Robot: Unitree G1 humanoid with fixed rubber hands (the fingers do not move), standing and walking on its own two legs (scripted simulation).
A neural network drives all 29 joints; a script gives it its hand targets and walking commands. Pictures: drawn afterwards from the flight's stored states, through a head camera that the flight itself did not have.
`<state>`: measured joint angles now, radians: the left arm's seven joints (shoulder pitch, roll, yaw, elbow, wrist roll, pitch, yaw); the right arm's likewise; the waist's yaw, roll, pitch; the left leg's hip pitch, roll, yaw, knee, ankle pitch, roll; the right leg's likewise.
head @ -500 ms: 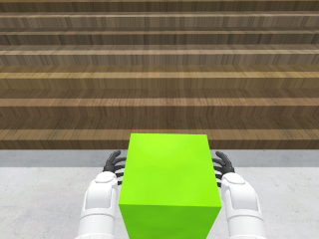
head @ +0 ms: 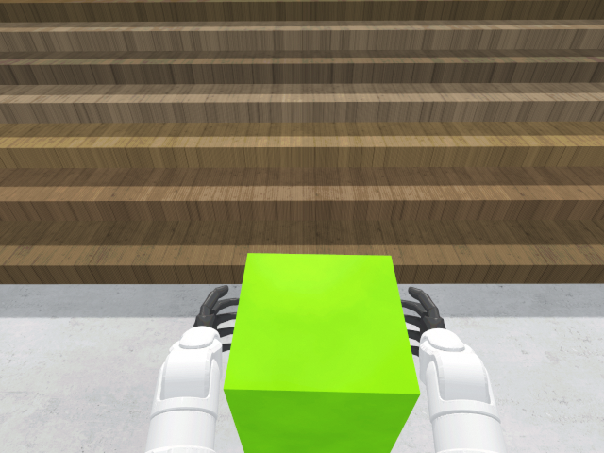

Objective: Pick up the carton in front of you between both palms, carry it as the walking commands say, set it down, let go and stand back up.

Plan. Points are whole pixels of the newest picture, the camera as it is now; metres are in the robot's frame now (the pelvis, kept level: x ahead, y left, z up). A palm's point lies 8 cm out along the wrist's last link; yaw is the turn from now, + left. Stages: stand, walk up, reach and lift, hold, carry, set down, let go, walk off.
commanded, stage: hold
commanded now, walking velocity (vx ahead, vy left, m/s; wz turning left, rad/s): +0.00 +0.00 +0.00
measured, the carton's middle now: (317, 360) +0.30 +0.00 -0.03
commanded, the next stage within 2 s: carry in 0.20 s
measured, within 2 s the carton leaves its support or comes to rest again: neither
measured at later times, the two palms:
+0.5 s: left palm (200, 300) +0.33 +0.17 +0.07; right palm (414, 299) +0.34 -0.13 +0.07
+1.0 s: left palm (207, 201) +0.56 +0.20 +0.08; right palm (368, 205) +0.55 -0.10 +0.08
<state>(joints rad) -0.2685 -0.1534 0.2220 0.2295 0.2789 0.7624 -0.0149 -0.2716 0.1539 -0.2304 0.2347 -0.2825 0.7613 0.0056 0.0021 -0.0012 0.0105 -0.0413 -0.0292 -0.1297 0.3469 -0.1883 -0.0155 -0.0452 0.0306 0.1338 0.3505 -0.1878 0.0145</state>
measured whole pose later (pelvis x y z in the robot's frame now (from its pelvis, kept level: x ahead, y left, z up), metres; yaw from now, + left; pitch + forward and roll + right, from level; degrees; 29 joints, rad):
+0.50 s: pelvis +0.06 +0.01 -0.02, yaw -1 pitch +3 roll +1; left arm -0.17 -0.13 0.14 -0.13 0.15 0.98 0.06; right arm -0.19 0.14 -0.13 -0.09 -0.15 0.97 -0.06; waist 0.00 -0.02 -0.18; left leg -0.25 0.01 0.03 0.55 -0.35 -0.01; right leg -0.30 -0.05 0.02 0.65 -0.41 0.02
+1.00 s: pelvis +0.31 +0.06 -0.02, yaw -2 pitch +4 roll +1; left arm -0.08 -0.13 0.09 -0.49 0.04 1.27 0.14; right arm -0.08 0.13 -0.06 -0.45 -0.06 1.24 -0.13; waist 0.00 -0.02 -0.11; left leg -0.38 0.01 0.26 0.55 -0.25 0.10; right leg -0.34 -0.09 -0.06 1.11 -0.44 0.00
